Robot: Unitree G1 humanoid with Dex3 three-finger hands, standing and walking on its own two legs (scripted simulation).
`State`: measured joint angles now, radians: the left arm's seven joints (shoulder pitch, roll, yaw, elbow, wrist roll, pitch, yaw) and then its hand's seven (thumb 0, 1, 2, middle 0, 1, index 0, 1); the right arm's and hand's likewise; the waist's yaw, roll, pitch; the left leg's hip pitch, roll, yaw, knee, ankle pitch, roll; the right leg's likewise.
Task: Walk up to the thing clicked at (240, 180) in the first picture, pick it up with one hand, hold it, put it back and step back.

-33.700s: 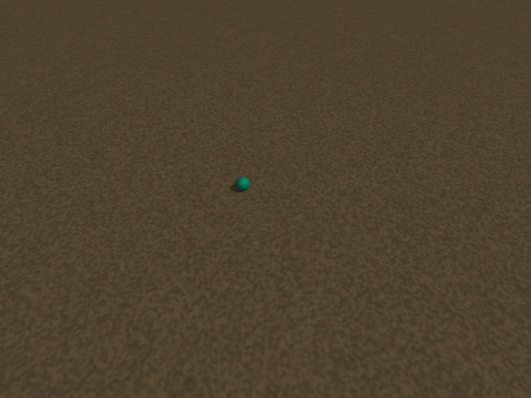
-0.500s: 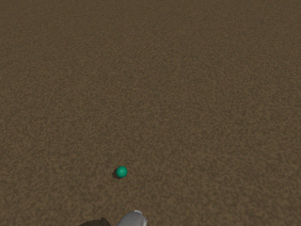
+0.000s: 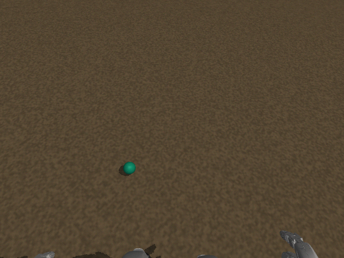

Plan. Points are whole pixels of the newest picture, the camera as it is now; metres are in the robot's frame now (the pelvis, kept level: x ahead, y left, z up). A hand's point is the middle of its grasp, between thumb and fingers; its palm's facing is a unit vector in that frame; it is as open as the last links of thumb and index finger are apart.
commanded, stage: step back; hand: left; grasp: from above
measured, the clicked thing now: (129, 167) +0.66 +0.26 -0.72
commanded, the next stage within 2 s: stand in 1.98 s
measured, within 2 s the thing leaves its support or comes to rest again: neither
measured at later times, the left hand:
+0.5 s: hand out of the picture -0.05 +0.28 -0.15, palm faces +0.07 -0.91 -0.41, open 7.4 cm
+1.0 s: hand out of the picture -0.28 +0.25 -0.13, palm faces +0.03 -0.89 -0.45, open 7.4 cm
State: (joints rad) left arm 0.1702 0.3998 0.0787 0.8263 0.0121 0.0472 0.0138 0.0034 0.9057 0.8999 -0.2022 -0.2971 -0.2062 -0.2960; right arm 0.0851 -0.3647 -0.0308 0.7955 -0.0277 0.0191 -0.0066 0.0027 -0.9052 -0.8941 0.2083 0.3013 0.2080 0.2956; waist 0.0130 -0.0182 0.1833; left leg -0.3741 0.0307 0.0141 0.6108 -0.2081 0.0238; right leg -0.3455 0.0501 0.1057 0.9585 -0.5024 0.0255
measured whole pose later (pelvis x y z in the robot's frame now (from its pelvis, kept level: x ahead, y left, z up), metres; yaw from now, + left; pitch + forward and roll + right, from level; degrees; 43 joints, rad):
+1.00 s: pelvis -0.33 -0.03 +0.00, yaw +2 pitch -2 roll +2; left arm 0.21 0.36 0.06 0.88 0.06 0.03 0.01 0.01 0.90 0.90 -0.21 -0.30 -0.21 -0.30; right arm 0.17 -0.41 -0.05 0.88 -0.01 0.05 -0.01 0.00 -0.91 -0.89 0.20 0.30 0.20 0.29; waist 0.04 0.03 0.12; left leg -0.44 -0.08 -0.10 1.03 -0.48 -0.02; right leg -0.31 -0.03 0.01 0.65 -0.31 -0.02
